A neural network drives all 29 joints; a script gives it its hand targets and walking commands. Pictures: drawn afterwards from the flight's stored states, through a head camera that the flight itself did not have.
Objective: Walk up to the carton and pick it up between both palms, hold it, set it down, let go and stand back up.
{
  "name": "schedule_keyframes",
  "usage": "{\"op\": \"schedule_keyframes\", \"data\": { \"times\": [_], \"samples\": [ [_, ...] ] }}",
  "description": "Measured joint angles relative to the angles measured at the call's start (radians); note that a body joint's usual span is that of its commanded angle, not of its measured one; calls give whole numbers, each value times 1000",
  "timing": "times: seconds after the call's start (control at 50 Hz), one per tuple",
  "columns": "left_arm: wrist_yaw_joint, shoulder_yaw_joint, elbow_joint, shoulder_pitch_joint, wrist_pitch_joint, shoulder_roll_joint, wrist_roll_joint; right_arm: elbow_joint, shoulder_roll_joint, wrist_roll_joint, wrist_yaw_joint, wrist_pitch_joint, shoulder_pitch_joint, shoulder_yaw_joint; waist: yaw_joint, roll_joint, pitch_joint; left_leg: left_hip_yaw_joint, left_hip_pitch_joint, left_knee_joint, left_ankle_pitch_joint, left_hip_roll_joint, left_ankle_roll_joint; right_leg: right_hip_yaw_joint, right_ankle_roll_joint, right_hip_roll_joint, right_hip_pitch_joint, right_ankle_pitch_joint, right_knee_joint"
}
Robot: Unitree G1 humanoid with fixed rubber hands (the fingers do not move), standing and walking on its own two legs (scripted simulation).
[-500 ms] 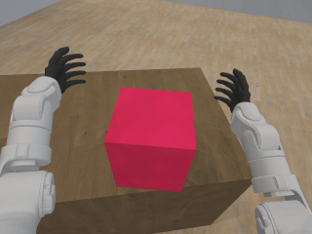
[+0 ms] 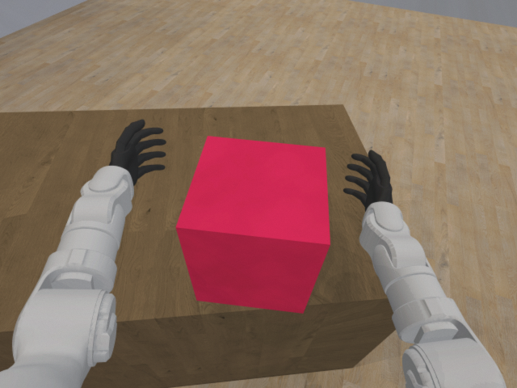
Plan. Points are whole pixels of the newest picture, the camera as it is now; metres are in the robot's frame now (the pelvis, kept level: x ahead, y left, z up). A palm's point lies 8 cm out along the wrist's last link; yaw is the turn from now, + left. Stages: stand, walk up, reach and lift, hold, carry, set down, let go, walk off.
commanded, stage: reach and lift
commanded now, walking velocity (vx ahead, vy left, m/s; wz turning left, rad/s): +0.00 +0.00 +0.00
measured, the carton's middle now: (257, 228) +0.40 -0.02 -0.01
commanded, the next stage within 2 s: none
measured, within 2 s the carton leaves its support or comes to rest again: neither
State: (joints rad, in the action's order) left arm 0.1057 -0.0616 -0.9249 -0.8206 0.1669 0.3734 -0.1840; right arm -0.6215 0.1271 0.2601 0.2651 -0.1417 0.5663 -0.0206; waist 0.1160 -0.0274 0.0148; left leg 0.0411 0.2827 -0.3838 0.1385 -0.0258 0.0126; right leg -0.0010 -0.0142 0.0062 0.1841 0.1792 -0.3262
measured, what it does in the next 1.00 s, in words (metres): stands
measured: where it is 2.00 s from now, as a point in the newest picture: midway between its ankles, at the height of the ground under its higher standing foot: outside the picture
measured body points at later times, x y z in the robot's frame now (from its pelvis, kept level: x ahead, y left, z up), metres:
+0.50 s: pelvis +0.00 +0.01 -0.01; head +0.04 +0.04 +0.43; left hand +0.46 +0.16 +0.06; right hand +0.38 -0.19 +0.04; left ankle +0.04 +0.11 -0.75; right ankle -0.01 -0.13 -0.75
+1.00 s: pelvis -0.01 +0.02 -0.02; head +0.04 +0.05 +0.43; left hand +0.46 +0.12 +0.06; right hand +0.38 -0.18 +0.05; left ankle +0.04 +0.11 -0.75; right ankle -0.01 -0.13 -0.75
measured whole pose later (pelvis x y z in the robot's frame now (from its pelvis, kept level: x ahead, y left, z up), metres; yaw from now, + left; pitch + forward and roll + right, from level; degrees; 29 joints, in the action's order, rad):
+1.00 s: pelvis -0.01 +0.02 -0.02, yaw -1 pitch +13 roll -3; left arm -0.01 -0.07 -1.31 -0.98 -0.16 0.19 -0.04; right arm -1.10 0.01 0.12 0.26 0.21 0.76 -0.15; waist 0.14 -0.01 0.15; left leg 0.02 0.62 -0.58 0.19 -0.04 0.03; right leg 0.01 -0.03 0.02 0.50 0.20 -0.47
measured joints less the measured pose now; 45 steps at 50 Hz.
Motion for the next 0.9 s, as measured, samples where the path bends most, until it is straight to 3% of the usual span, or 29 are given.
{"op": "schedule_keyframes", "data": {
  "times": [0.1,0.28,0.48,0.56,0.68,0.9],
  "samples": [
    [-10,27,-177,-45,-108,-18,9,-125,-30,-42,-2,63,61,-3,13,-6,29,-7,54,-18,-3,2,1,6,0,-2,57,5,-28],
    [-31,16,-329,-80,-253,-82,62,-347,-65,-48,-7,210,106,9,24,3,94,-9,159,-89,31,-7,5,6,-5,6,146,18,-63],
    [-59,38,-364,-79,-327,-100,60,-425,-49,-20,-15,356,80,20,7,37,131,-20,273,-185,74,-17,13,17,-12,15,239,39,-117],
    [-61,62,-385,-94,-336,-93,40,-439,-40,-12,-21,365,103,22,3,36,135,-24,298,-195,74,-16,14,20,-14,14,263,39,-127],
    [-66,95,-378,-105,-345,-92,25,-468,-41,-19,-19,368,150,5,20,33,156,-37,336,-205,68,-14,13,33,-13,14,293,34,-130],
    [-82,23,-373,-128,-327,-172,123,-494,-106,-70,-9,370,171,-67,29,20,144,-30,336,-206,60,-16,16,27,-16,15,299,23,-133]
  ]
}}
